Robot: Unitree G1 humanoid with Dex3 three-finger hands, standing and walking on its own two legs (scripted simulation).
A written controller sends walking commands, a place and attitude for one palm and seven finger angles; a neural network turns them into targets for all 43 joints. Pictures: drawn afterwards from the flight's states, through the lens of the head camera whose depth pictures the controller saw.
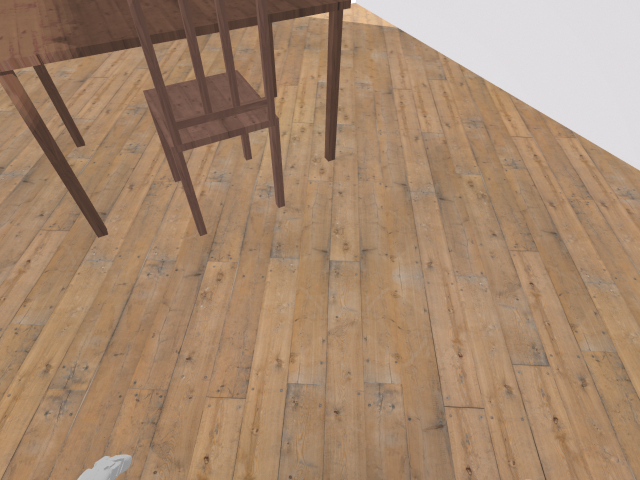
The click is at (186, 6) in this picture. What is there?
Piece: chair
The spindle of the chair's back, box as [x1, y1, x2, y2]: [178, 0, 212, 114]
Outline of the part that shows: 178,0 203,110 205,114 212,112 188,0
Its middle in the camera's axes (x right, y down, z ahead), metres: -0.38 -0.54 +1.16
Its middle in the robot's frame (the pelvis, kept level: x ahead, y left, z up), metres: +1.21 +0.43 -0.05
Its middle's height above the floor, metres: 0.72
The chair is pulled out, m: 0.00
